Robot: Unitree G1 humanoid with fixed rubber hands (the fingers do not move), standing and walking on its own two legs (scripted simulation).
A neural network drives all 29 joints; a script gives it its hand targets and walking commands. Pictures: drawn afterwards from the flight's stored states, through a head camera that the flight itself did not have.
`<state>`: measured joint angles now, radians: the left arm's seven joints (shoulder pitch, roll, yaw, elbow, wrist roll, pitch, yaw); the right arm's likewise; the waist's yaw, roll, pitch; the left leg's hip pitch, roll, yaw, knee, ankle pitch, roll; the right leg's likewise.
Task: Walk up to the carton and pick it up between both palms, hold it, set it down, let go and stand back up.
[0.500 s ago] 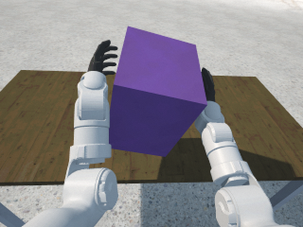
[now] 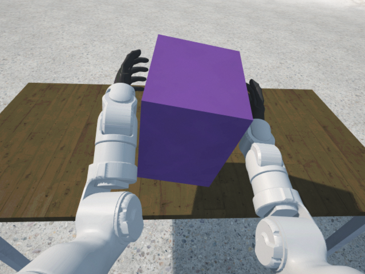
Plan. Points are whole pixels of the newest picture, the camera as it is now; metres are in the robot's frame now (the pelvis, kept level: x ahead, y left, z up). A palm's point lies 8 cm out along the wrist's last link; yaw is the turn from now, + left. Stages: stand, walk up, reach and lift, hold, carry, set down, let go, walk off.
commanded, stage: set down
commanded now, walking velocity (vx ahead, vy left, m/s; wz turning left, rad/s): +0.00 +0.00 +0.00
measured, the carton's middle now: (185, 117) +0.42 -0.03 +0.15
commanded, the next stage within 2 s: none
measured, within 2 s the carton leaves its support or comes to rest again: neither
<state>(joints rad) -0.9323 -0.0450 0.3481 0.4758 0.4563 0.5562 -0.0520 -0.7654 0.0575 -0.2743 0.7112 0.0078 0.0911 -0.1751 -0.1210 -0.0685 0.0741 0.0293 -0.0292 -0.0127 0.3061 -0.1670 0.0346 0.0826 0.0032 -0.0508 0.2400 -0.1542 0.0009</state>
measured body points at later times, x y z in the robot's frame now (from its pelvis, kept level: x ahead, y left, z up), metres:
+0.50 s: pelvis +0.01 +0.00 +0.00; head -0.01 +0.03 +0.45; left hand +0.44 +0.08 +0.20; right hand +0.38 -0.19 +0.16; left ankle +0.01 +0.09 -0.75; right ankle +0.00 -0.11 -0.75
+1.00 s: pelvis +0.02 +0.00 +0.00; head +0.01 +0.03 +0.45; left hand +0.46 +0.08 +0.15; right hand +0.39 -0.20 +0.13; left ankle +0.01 +0.09 -0.75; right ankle +0.00 -0.11 -0.75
